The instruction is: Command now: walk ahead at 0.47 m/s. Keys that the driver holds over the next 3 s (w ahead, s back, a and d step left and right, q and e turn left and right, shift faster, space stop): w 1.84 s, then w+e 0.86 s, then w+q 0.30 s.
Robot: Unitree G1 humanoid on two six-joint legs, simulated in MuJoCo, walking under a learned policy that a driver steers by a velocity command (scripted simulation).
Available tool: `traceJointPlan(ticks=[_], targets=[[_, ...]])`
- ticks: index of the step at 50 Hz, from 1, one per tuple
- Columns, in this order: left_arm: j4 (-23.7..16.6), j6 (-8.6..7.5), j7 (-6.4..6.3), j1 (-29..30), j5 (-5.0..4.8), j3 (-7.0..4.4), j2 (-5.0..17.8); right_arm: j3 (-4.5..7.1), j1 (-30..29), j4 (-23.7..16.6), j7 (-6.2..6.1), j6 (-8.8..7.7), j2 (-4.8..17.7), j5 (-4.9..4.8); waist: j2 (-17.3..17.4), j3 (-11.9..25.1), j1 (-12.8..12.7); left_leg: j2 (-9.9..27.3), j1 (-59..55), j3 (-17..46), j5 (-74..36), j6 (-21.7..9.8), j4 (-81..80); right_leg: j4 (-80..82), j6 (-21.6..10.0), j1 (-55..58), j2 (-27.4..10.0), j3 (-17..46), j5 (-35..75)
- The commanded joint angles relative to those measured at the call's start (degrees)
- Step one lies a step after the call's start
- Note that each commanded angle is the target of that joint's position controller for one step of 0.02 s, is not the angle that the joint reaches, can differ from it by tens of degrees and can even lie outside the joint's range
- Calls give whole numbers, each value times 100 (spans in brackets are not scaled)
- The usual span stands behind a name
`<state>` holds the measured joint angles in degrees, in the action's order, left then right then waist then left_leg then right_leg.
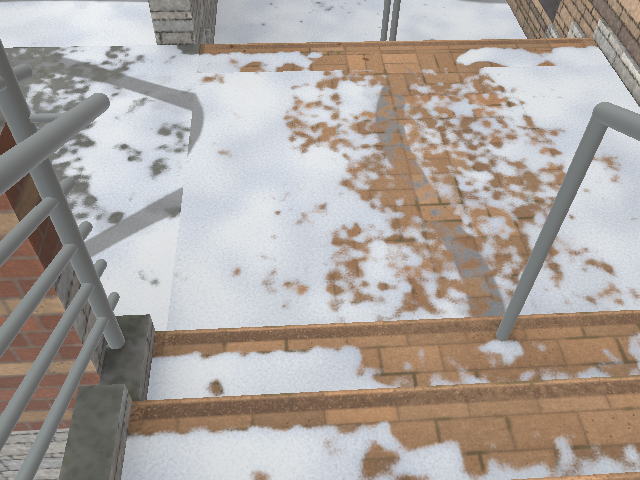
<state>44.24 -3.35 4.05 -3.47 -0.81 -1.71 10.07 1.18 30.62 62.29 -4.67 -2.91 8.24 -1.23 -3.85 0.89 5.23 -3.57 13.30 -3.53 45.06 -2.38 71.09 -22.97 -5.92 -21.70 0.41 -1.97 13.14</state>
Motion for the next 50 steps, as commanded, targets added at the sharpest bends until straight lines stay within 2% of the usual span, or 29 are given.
traceJointPlan(ticks=[1,2,3,4,5,6,7,9,11,13,15,18,19,21,23,25,26,27,28,29,30,32,34,35,37,38,40,44,50], targets=[[925,33,16,-3169,153,-246,790,50,366,-98,426,-228,153,162,-1047,938,-1199,-73,3523,892,-73,-283,4269,-1416,-857,4487,-1261,1181,2712],[728,74,-6,-2978,77,-234,875,48,815,-196,526,-385,533,50,-1372,1590,-950,216,4062,1628,-311,-373,4232,-1749,-1181,4791,-1783,1957,2924],[725,18,-47,-2805,-125,-386,1257,94,480,-575,535,-405,758,-180,-1488,1701,-915,353,4783,1400,-838,-232,4052,-572,-1981,4537,-2480,3396,-946],[821,-39,-105,-2459,-171,-329,938,183,-334,-804,422,-380,936,-262,-82,877,-802,611,5359,1134,-1423,-173,3808,86,-2002,3783,-2517,3955,-3259],[557,-155,-141,-1596,18,-120,404,295,-837,-836,292,-294,1068,-202,1145,278,-548,840,5001,1376,-2918,-213,2473,350,-1528,2540,-2200,3612,-3614],[594,-249,-145,-1320,98,-105,442,259,-776,-810,228,-204,856,-81,943,-53,-315,965,4548,1327,-3161,-114,2098,118,-1423,1496,-2076,3619,-2674],[603,-303,-193,-1149,52,-2,293,283,-712,-788,195,-135,736,40,1028,-460,-67,1083,3876,1288,-3524,94,1079,51,-1149,322,-1637,2634,-1353],[930,-226,-339,-1612,161,-32,384,241,-797,-962,202,-102,362,186,237,-305,-83,1157,3170,1088,-3531,284,100,19,-1066,-268,-1118,1978,-773],[1005,-197,-442,-1795,238,-154,797,312,-806,-1085,301,-100,614,152,-37,-65,-51,1141,3144,964,-4453,240,-123,-233,-1031,-101,-1101,1871,-78],[1155,-278,-572,-2211,-20,-94,567,359,-1676,-1435,386,-203,914,139,205,-209,-393,1167,3820,1232,-6049,-53,-1800,-541,-679,647,-885,1654,-1105],[1158,-306,-694,-2257,-177,-36,488,253,-2160,-1498,519,-274,609,355,153,-267,-604,794,1989,688,-8037,-126,-3469,-718,-484,-600,-323,868,-2396],[1271,-125,-651,-2496,-82,-92,548,148,-2671,-1963,584,-177,350,223,-80,-412,-815,618,1394,609,-7781,-142,-4034,-1182,-484,-568,-356,988,-2840],[1303,-60,-660,-2536,-128,-127,527,163,-2744,-2136,554,-138,507,147,-219,-556,-910,628,1525,620,-7429,-121,-4210,-1472,-456,-236,-369,1064,-2575],[1263,150,-680,-2745,-108,-153,536,100,-2847,-2270,626,-57,508,183,-31,-652,-1091,805,2202,816,-6759,-135,-4842,-2321,-548,900,-500,1377,-2345],[1240,254,-752,-2646,16,-203,742,102,-2670,-2352,674,-36,649,107,104,-551,-914,1075,1862,933,-6492,-115,-5230,-3016,-560,1324,-673,1765,-2372],[1202,188,-626,-2497,59,-205,766,286,-1121,-1861,620,-25,976,210,668,-104,-172,704,-198,250,-5497,-207,-4901,-4568,-437,609,-374,1520,-1891],[1433,87,-534,-2544,-125,-228,626,410,398,-1344,558,62,1344,243,872,386,428,1222,-1967,762,-6625,-443,-4074,-6868,-22,-627,245,1250,-3102],[1521,-81,-443,-3331,-259,-161,123,364,1211,-1002,657,61,1530,277,2196,1153,319,1896,-3649,1229,-7540,-822,-2475,-9509,346,-2462,1005,1215,-6651],[1201,-247,-450,-3690,-387,-212,573,453,1095,-1007,670,159,1844,-38,2833,1568,22,2565,-3374,3147,-5435,-1374,-3493,-9865,505,-3061,812,1616,-6227],[761,-250,-495,-2715,-546,-178,650,504,807,-899,623,179,1888,-121,2743,1115,35,2970,-3235,4122,-1980,-1697,-4886,-8951,397,-4110,444,1250,-5156],[563,-182,-668,-1798,-465,-195,803,370,46,-1059,523,167,1360,30,1417,65,-94,2613,-1861,3929,-858,-1542,-5733,-8582,339,-4213,100,623,-4468],[667,-9,-837,-1925,-194,-275,919,225,-1541,-1395,531,-226,982,304,213,-484,-862,2216,444,3456,-1862,-1206,-5403,-6588,264,-2926,-482,1238,-2513],[852,-1,-788,-2160,-80,-335,672,213,-1460,-1214,446,-413,832,144,505,-558,-1045,1550,1204,2429,-2840,-1047,-5165,-5022,420,-2284,-799,1122,-1760],[653,-10,-788,-1842,42,-321,536,250,-1101,-1039,362,-392,981,98,757,-490,-878,1495,1004,2340,-3703,-1137,-5204,-4426,542,-2311,-795,951,-1651],[361,26,-761,-1430,61,-234,359,344,-512,-758,243,-288,1154,80,977,-94,-738,1560,549,2224,-5023,-1212,-4921,-3816,705,-2260,-814,885,-1506],[371,50,-665,-1543,-11,-253,457,352,-324,-751,294,-289,1259,177,856,166,-784,1609,467,2183,-5107,-1225,-4748,-3986,700,-2097,-678,809,-1106],[190,27,-527,-1039,-42,-329,706,294,4,-622,265,-320,920,-9,775,4,-624,1430,-199,2075,-3893,-997,-4207,-3189,492,-3030,-832,1258,110],[-8,-86,-318,-275,166,-250,570,222,-116,-823,171,-266,799,-43,619,-353,-454,923,1029,1437,-2833,-735,-3711,-1733,393,-1698,-416,706,2002],[-551,-123,-106,496,77,-54,290,386,261,-787,72,69,1096,-162,773,-642,63,1078,549,1605,-3803,-971,-2366,-718,566,-1258,-190,421,420]])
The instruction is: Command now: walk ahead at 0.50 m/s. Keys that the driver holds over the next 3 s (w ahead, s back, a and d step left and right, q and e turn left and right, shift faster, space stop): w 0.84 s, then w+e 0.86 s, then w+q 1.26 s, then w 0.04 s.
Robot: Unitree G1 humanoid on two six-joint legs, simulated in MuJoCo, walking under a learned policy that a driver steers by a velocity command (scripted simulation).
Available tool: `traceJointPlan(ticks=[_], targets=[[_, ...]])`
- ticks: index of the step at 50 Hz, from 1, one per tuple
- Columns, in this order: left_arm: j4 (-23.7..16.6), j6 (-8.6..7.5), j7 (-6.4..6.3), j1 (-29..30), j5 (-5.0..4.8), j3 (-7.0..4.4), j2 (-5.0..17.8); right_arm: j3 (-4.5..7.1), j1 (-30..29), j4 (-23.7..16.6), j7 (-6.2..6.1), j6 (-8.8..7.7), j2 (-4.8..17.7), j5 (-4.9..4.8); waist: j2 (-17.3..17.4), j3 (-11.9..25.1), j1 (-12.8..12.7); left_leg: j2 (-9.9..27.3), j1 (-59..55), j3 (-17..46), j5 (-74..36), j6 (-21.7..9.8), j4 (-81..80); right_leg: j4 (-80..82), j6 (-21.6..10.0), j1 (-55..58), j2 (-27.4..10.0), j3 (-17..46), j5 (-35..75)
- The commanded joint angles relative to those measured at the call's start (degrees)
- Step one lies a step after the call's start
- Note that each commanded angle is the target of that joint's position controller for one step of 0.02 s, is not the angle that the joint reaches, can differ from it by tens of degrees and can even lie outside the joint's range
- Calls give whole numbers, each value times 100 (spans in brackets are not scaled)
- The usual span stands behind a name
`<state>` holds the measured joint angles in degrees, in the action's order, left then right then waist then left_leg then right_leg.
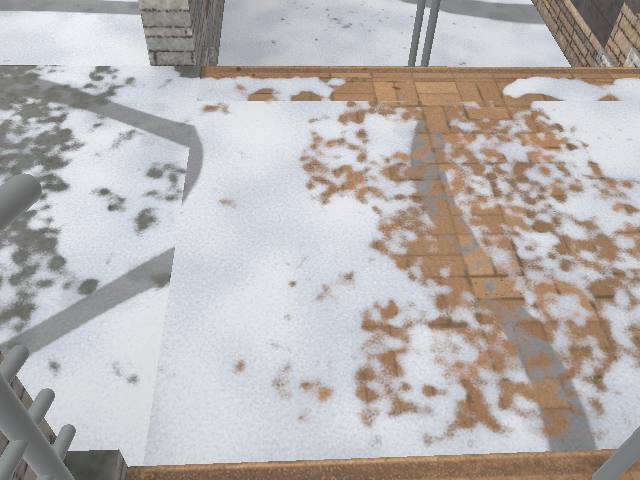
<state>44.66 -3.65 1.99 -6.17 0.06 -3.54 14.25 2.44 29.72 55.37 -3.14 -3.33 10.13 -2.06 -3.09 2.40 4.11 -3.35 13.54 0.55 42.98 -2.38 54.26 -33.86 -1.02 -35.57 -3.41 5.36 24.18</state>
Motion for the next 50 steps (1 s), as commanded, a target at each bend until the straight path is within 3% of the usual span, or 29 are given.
traceJointPlan(ticks=[1,3,4,5,6,7,8,9,10,11,13,15,17,20,23,27,30,32,33,34,36,37,38,40,41,43,45,48,50], targets=[[-577,-88,86,592,-34,121,-106,278,461,-47,-125,151,913,-173,702,-847,192,1209,236,1392,-4092,-1009,-473,486,-12,201,112,-224,-1082],[-330,-16,97,-133,-74,-28,207,211,117,-15,-187,159,776,-55,890,-614,-172,1168,-169,1171,-4946,-783,643,1241,-281,907,-110,-297,-1101],[101,34,61,-1501,55,-189,445,249,-291,-87,-142,101,900,-35,807,-194,-819,1041,387,1070,-5192,-644,1988,1433,-536,2519,-78,-503,-953],[549,87,6,-2704,159,-317,758,243,-97,94,-9,-69,640,45,-303,300,-1305,211,1852,569,-3244,-221,4712,929,-933,4375,-432,-270,519],[663,83,85,-2739,99,-189,858,60,840,54,118,-208,111,70,-1458,919,-818,-187,4182,806,740,57,6856,-1050,-1389,6164,-1328,726,2298],[727,213,123,-3078,-141,-244,897,81,821,-63,202,-315,566,-80,-1387,1610,-1041,-16,4735,1157,607,186,7054,-735,-1685,6436,-1653,1440,1246],[991,245,125,-3240,-230,-333,1164,58,143,-618,159,-297,579,-218,-1274,1604,-1067,122,5371,818,-15,277,6569,465,-2139,6135,-2104,2533,-1985],[828,261,80,-2362,-149,-114,356,74,-902,-742,-8,-59,659,-189,134,572,-932,573,5372,250,-1122,34,5688,1403,-1715,4746,-1600,2282,-4312],[715,200,46,-1742,24,-107,580,73,-981,-867,-98,55,643,-121,-69,231,-585,639,4919,359,-1631,52,5582,1684,-2026,3499,-2019,3060,-4563],[453,-67,47,-911,108,112,37,167,-879,-782,-77,86,885,-37,670,-311,-153,960,4237,1015,-2844,-85,4064,1439,-1651,2165,-1772,2731,-4215],[573,-238,-32,-803,29,166,-87,264,-734,-637,1,35,721,124,193,-594,130,1166,3410,910,-3542,-4,2245,1384,-1298,1066,-936,1324,-3167],[898,-184,-297,-1478,24,43,301,162,-1322,-875,91,-25,396,310,-244,-385,-85,1153,3179,607,-3900,263,1265,1289,-1455,1280,-777,1037,-1673],[973,-137,-319,-1772,44,24,374,149,-1146,-857,226,-8,382,255,-132,114,-91,1078,3020,523,-4737,212,988,893,-1450,1795,-811,954,-1168],[1126,-196,-332,-2440,-119,53,203,242,-2447,-1342,423,-80,714,215,104,-345,-603,1159,4520,840,-5814,-96,-368,509,-1221,2971,-857,1255,-2620],[972,-146,-460,-2146,-198,85,258,128,-2991,-1548,618,-141,375,380,8,-634,-766,648,1964,142,-7750,-188,-2056,421,-950,888,-184,306,-4066],[1004,116,-463,-2593,-221,5,242,38,-3401,-1955,675,-56,266,138,-265,-857,-1113,620,1918,263,-6832,-127,-2785,-497,-928,1833,-237,519,-3764],[1008,182,-512,-2608,-162,-77,395,97,-3074,-1884,621,-22,518,114,-159,-943,-1015,976,2108,485,-5937,-160,-3644,-1380,-887,3007,-455,899,-2892],[1088,176,-442,-2400,-54,-36,271,280,-1541,-1370,545,-102,813,230,218,-333,-176,779,-13,-38,-5649,-208,-3448,-3039,-760,2435,-108,683,-2601],[1252,67,-342,-2292,-129,-52,229,431,176,-659,476,-7,1268,285,633,241,488,1102,-2087,144,-6300,-356,-2750,-5163,-404,1059,317,301,-3746],[1377,-111,-277,-3013,-262,33,-290,342,938,-386,567,7,1334,364,2131,1088,469,1682,-3946,478,-7492,-662,-789,-7969,-94,-825,1092,343,-7698],[710,-361,-342,-2855,-581,7,179,519,841,-255,557,234,1885,-39,3040,1739,211,2932,-3974,3562,-3109,-1712,-2779,-8466,105,-2526,843,467,-6759],[524,-244,-506,-1817,-480,-4,278,343,185,-323,466,261,1265,-37,1368,570,89,2547,-2865,3551,-1790,-1417,-3721,-7915,84,-2975,425,-249,-5878],[358,-165,-621,-1441,-477,-55,431,277,-946,-596,453,80,1127,207,879,-22,-327,2617,-1312,3482,-2082,-1368,-3797,-7086,-98,-2393,77,37,-4698],[540,13,-627,-1739,-164,-108,353,128,-1783,-642,509,-226,527,310,101,-214,-825,2168,248,2756,-3279,-1026,-3417,-5882,-297,-1409,-389,494,-3507],[656,-13,-553,-1984,-195,-160,304,94,-1805,-572,512,-295,401,246,430,-155,-969,1899,375,2391,-3332,-962,-3359,-5231,-329,-1274,-583,519,-3229],[320,-84,-446,-1211,25,-142,64,115,-1227,-265,261,-366,652,175,787,-428,-776,1528,620,1568,-4959,-1009,-3471,-3262,23,-1001,-571,261,-2796],[207,-29,-313,-1123,-1,-66,-138,203,-757,-31,144,-290,914,324,833,14,-775,1765,202,1506,-5936,-1188,-3148,-3111,108,-951,-578,311,-2373],[12,-31,-124,-422,-169,-164,228,226,-419,-2,77,-308,828,154,629,-256,-451,1502,-410,1008,-4850,-655,-2785,-1798,-216,-1646,-194,610,-685],[-174,-83,12,211,-24,-46,60,164,-488,-44,-87,-333,679,73,502,-493,-388,1063,780,189,-3393,-396,-2697,-430,-233,-186,-13,-102,902]])
Over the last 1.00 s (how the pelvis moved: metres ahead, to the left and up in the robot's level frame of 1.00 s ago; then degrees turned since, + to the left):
0.54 0.03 -0.25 0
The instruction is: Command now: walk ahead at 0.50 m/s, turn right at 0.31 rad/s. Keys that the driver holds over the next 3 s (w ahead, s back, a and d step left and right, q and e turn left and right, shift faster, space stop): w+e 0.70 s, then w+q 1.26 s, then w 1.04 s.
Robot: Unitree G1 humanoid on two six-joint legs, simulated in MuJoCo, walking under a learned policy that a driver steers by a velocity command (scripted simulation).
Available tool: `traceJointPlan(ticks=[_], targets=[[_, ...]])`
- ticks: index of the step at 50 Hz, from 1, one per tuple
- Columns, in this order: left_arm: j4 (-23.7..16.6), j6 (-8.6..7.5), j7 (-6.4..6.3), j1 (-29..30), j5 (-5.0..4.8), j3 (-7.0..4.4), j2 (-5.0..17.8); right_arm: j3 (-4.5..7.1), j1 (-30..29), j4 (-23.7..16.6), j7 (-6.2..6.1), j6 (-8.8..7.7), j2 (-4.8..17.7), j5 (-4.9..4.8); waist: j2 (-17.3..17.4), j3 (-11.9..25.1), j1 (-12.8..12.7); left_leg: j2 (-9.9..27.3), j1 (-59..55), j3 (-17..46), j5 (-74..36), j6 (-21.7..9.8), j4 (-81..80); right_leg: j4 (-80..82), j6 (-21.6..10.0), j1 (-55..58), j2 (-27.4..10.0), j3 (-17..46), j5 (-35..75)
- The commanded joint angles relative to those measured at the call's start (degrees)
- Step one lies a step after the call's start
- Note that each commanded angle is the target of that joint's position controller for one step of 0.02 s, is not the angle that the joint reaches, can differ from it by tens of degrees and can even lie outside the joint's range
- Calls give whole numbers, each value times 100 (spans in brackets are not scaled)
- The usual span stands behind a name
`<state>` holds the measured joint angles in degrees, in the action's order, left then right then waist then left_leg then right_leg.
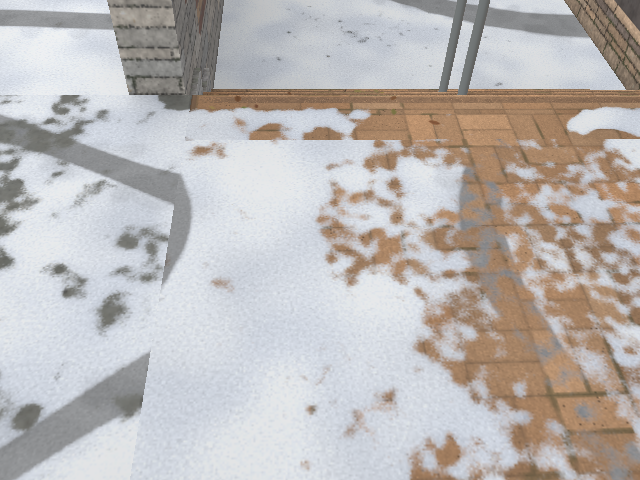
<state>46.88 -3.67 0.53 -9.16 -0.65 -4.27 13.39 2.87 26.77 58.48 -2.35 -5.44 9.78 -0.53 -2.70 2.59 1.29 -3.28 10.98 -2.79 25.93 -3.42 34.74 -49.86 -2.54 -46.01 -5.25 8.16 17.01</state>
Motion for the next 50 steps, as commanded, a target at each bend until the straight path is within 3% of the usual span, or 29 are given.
traceJointPlan(ticks=[1,5,7,10,11,12,13,14,15,16,17,18,19,20,21,24,26,29,32,33,34,35,36,37,38,40,44,48,50], targets=[[-416,-64,206,635,-15,76,-3,152,-95,-421,-153,-116,793,35,657,-526,67,1154,1252,471,-1132,-411,-756,1068,-29,1244,293,-392,1889],[-746,-14,292,1361,-174,174,-66,234,516,-443,-131,32,753,-46,351,-1204,535,1608,-246,832,-1024,-554,227,1709,3,-222,349,-40,702],[-952,-113,437,1981,-269,212,-31,208,698,-434,-96,121,681,-33,660,-1294,821,1691,-882,931,-1388,-495,644,2149,-28,-538,268,-179,399],[-833,-120,527,1665,-181,209,-19,247,433,-516,-75,245,891,-110,603,-1133,643,1765,-590,605,-2842,-379,1388,2506,-202,702,273,-753,-154],[-608,-55,495,867,-114,86,227,290,250,-541,-41,220,1098,-64,769,-701,199,1779,-320,410,-3803,-330,2100,2478,-409,1963,357,-878,-385],[-169,-102,434,-127,-135,-100,575,215,203,-504,73,148,974,42,487,-213,-324,1383,106,91,-4466,-165,3347,2713,-657,3489,699,-1254,337],[190,-51,367,-1367,-23,-235,966,248,-55,-633,107,17,1091,43,459,284,-1040,1142,1366,-156,-3867,162,5265,2529,-970,5459,397,-950,1295],[445,-66,328,-1777,199,-196,1482,132,641,-718,188,-158,427,130,-1310,1067,-566,514,3928,23,2370,508,8059,451,-1690,7894,-902,564,4189],[461,-40,326,-2273,34,-213,1341,146,714,-853,277,-330,1076,-102,-1316,2411,-959,523,4269,971,1929,626,8002,558,-2420,8691,-1333,1687,3830],[414,30,211,-2337,-34,-308,1537,128,-2,-1372,281,-374,1085,-333,-1288,2557,-991,519,4909,1048,1544,701,7604,1659,-2624,8590,-1591,2652,739],[292,84,116,-1926,-26,-312,1429,86,-687,-1605,252,-317,1025,-387,-254,1896,-804,807,5092,875,760,520,6658,2402,-2229,7430,-1448,2960,-1915],[-229,43,94,-706,4,-159,1044,184,-963,-1538,122,-200,1267,-264,706,1023,-410,911,4494,799,-232,504,5479,2794,-1960,5672,-1324,2705,-2194],[-427,-38,88,-132,100,-112,900,214,-822,-1446,56,-75,1127,-67,823,697,-14,998,3909,1021,-543,502,5007,2733,-1974,4407,-1308,2796,-1680],[-540,-97,60,158,122,-106,862,218,-917,-1492,12,47,930,127,775,191,186,1099,3298,961,-572,727,4111,2861,-1839,3163,-1005,2304,-978],[-619,-81,38,291,116,-116,823,205,-785,-1521,-2,82,764,214,388,27,306,1180,2882,845,-363,791,3066,2900,-1730,2592,-745,1840,-764],[-582,54,-186,-170,7,-181,845,99,-1381,-1769,41,-54,520,190,-177,434,76,761,1693,477,-1733,819,1338,2884,-1457,2200,-23,942,-379],[-524,158,-162,-483,-93,-180,827,67,-1790,-1867,128,-68,462,145,-386,535,-182,499,1470,397,-2412,689,907,2785,-1278,2457,39,926,-948],[-437,221,-156,-791,-130,-154,709,78,-2319,-2146,170,-144,548,23,-264,233,-158,255,1084,470,-2108,538,184,2575,-1099,2483,33,1395,-2264],[-659,71,-173,-503,-124,-101,520,312,-1233,-1830,105,-239,1076,-11,-267,172,506,522,-444,763,-1881,271,-242,1571,-695,2014,323,1454,-2845],[-832,-23,-154,-378,-98,-18,234,459,-298,-1733,106,-279,1621,76,555,598,909,1476,-1616,1814,-1699,-140,-678,-99,-404,1342,888,804,-3117],[-926,-108,-118,-1380,-255,60,-54,549,214,-1684,178,-227,2076,235,2511,1301,445,2933,-2763,4880,-830,-1242,-1586,-2091,-109,135,1461,445,-5199],[-772,-76,-128,-1361,-253,-63,582,448,-236,-1814,163,-188,1552,115,1741,795,409,3003,-2488,5154,250,-1231,-1725,-2766,0,-594,961,475,-4956],[-847,-11,-131,-748,-160,-119,718,371,-394,-1810,186,-180,1189,56,1110,74,557,2626,-1754,4106,76,-1021,-1756,-2712,-32,-633,712,348,-4406],[-949,36,-133,-411,-72,-86,566,307,-625,-1742,222,-126,1076,67,693,-303,423,2239,-1052,3337,-465,-887,-1831,-2441,-41,-380,523,148,-4017],[-1023,30,-123,-302,10,-98,506,251,-805,-1697,247,-87,953,67,673,-426,261,1965,-609,2864,-1027,-819,-1943,-2036,-32,-109,393,60,-3797],[-1045,42,-19,-365,1,-79,302,195,-952,-1684,292,-64,866,82,898,-325,-36,1670,-93,2271,-1864,-842,-2121,-1517,53,545,215,-288,-3642],[-1233,-66,-24,433,92,17,102,279,-985,-1557,247,4,1253,-60,804,-160,17,1369,71,1524,-3097,-896,-2167,441,234,1166,363,-707,-2813],[-1293,-154,65,981,-38,29,169,325,-505,-1295,168,99,1466,-130,1034,-190,251,1394,96,1514,-2535,-850,-2095,1588,403,1823,602,-833,-2158],[-1348,-187,121,1078,-92,4,269,282,-353,-1252,213,144,1360,-203,1142,-112,190,1500,-25,1750,-2285,-800,-1876,2042,285,2175,660,-755,-2372]])
Over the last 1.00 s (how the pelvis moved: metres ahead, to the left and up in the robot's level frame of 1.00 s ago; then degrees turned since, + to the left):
0.58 0.02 -0.25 -3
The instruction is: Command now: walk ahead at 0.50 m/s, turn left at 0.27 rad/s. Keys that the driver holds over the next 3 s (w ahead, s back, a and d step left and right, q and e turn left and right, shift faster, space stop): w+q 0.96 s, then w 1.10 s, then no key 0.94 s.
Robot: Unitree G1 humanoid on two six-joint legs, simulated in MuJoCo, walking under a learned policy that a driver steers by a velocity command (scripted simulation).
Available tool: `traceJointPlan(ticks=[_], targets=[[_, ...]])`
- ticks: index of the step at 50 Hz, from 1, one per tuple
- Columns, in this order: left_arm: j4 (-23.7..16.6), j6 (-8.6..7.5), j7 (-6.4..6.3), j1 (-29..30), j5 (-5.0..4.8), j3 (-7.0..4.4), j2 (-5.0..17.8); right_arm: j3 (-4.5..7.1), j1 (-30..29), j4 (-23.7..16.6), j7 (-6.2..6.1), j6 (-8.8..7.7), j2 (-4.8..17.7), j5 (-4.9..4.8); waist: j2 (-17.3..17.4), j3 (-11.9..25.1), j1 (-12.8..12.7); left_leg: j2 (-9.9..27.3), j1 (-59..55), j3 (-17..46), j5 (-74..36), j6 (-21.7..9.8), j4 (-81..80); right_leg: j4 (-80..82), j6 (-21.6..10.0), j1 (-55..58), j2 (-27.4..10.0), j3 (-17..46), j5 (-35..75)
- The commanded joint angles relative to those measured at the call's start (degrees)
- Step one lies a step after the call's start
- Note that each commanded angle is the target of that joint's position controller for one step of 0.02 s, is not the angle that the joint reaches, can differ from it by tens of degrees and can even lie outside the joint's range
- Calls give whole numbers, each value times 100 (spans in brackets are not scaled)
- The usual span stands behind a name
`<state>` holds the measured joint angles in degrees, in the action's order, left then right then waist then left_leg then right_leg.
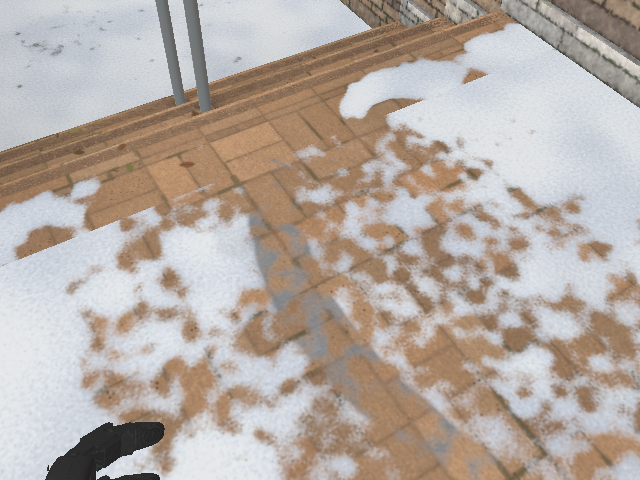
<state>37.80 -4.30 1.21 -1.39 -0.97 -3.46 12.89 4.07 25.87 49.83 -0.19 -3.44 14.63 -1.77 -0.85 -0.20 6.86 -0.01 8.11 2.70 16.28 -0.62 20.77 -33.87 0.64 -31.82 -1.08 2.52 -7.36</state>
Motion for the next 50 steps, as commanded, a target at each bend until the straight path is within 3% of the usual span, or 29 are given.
traceJointPlan(ticks=[1,3,4,5,6,7,9,11,14,18,21,24,27,28,29,30,31,32,33,34,35,37,40,45,48,50], targets=[[-404,-157,74,193,-45,-115,398,177,-274,-371,-21,-24,951,-101,919,190,-474,1180,332,1258,-1199,-1018,-346,664,-101,1139,272,-240,226],[-148,-201,13,-593,16,-263,635,146,-379,-425,-62,-27,888,-26,694,508,-912,873,839,1121,-1628,-714,507,854,-338,2635,149,-185,218],[16,-207,-73,-1640,115,-380,1008,34,-643,-593,-54,-70,590,61,211,1147,-1447,460,1691,721,-1103,-417,2088,852,-672,4027,-791,673,176],[113,-144,-103,-2131,201,-450,1476,-105,-146,-773,-78,-159,83,73,-1282,1635,-1272,-118,3449,194,1490,-160,3989,1197,-1381,5381,-2249,2745,383],[217,-146,-82,-2289,153,-428,1310,-4,83,-713,-77,-215,574,-68,-1295,1801,-1254,66,3983,589,1622,-105,4980,1489,-1807,5170,-2552,3775,-922],[192,-162,-72,-1953,79,-310,932,74,-244,-729,-76,-182,833,-98,-836,1093,-1216,314,4229,592,1140,-87,5268,1632,-1667,4624,-2299,3051,-1136],[163,-166,-38,-1236,111,-157,500,110,-710,-768,-81,-92,740,24,-468,371,-958,576,3873,454,308,-38,4941,2030,-1271,3455,-1637,1736,-503],[268,-192,-22,-1041,129,-147,422,100,-798,-820,-1,19,564,29,-539,49,-731,702,3540,474,-58,-31,4683,2331,-1138,2873,-1430,1014,369],[435,-251,-69,-1154,135,-207,537,83,-980,-943,26,104,362,5,-373,-19,-692,667,3630,396,-508,49,4312,2388,-1107,2794,-1330,207,1575],[619,-212,-151,-1249,127,-253,813,2,-1692,-1252,130,95,254,31,-329,-182,-815,628,3369,162,-1624,54,2947,2515,-989,2644,-1249,-487,1497],[728,-179,-176,-1448,68,-288,1025,-46,-2304,-1498,259,84,242,45,-237,-349,-1017,558,3177,-125,-1963,-47,2179,2498,-902,2818,-1337,-812,1341],[858,-86,-178,-1657,-45,-342,1234,-43,-2681,-1750,384,113,349,38,-248,-496,-1052,481,3157,-303,-1479,-262,1728,2300,-795,3371,-1560,-995,1721],[862,42,-227,-1681,-70,-407,1525,100,-2347,-1816,440,173,654,76,-528,-74,-702,-36,2212,-791,-528,-606,1606,1181,-615,3745,-1572,-1310,4278],[838,102,-252,-1621,-79,-417,1599,226,-1640,-1644,422,193,867,69,-492,297,-288,-300,1308,-926,-550,-762,1354,221,-521,3631,-1455,-1439,4819],[775,105,-281,-1624,-41,-373,1514,416,-667,-1382,312,208,1201,55,-249,787,158,-414,-295,-779,-911,-961,1120,-1193,-309,2729,-1193,-1565,4251],[490,20,-241,-2049,198,-158,858,562,-280,-1320,196,206,1893,52,1202,1325,-110,1074,-2571,1772,-1002,-1729,1098,-3450,35,177,-511,-1475,52],[316,-221,-157,-1957,147,-32,731,484,-275,-1520,211,117,1881,45,1379,2371,-195,1995,-3325,4537,-102,-2501,-60,-4626,125,-983,307,-133,-2709],[157,-344,-96,-1220,-81,-157,1182,356,-312,-1476,245,53,1460,99,714,1881,58,1815,-3012,3922,-148,-2094,-299,-4758,9,-1525,-8,325,-2289],[54,-395,-102,-979,-121,-116,1111,304,-555,-1458,237,4,1280,93,523,1191,-104,1601,-2198,3143,-542,-1889,-281,-4388,-85,-1594,-219,247,-1829],[115,-395,-153,-998,4,-114,1062,245,-955,-1518,222,-5,1110,75,119,759,-402,1347,-1292,2514,-1059,-1707,-300,-3899,-64,-1265,-447,230,-1469],[157,-340,-187,-1099,98,-165,1133,185,-1260,-1609,203,-12,938,123,214,569,-638,1158,-577,2083,-1579,-1615,-394,-3508,-28,-804,-603,234,-1245],[165,-194,-179,-1226,157,-177,1074,166,-1448,-1677,171,-34,896,167,361,461,-845,973,116,1856,-1934,-1635,-637,-3155,87,-367,-628,190,-1028],[51,-89,-203,-879,210,-114,871,201,-1234,-1555,68,-64,1041,136,347,265,-792,791,589,1463,-2264,-1619,-746,-2371,304,-394,-502,77,-421],[-199,-147,-111,208,140,-9,697,216,-797,-1359,-41,2,1106,60,563,78,-368,507,644,1339,-1384,-1243,-604,-365,340,-55,-106,94,1079],[-334,-223,-17,571,71,-30,817,224,-554,-1244,-52,42,1133,25,624,1,-246,648,415,1736,-1053,-1202,-345,198,261,173,55,175,1078],[-319,-270,43,486,65,-71,932,197,-498,-1187,-66,68,1049,41,719,38,-284,800,62,1972,-1003,-1143,-58,449,145,329,64,195,833]])
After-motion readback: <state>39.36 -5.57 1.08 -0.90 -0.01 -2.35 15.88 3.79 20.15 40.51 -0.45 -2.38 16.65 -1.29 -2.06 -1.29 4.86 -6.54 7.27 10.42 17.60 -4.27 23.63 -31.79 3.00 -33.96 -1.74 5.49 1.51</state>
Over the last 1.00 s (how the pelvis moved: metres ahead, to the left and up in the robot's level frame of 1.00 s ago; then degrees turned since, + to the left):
0.58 -0.15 -0.13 -23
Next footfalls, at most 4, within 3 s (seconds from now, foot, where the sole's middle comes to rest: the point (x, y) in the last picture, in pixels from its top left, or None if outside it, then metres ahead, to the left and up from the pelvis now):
0.08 right None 0.18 -0.13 -0.78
0.58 left None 0.41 0.19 -0.78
1.08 right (225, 364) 0.74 0.14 -0.78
1.58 left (63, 360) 0.79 0.50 -0.78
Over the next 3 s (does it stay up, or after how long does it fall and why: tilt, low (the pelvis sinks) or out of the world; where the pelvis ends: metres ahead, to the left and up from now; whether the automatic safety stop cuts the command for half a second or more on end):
stays up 1.08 0.54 0.00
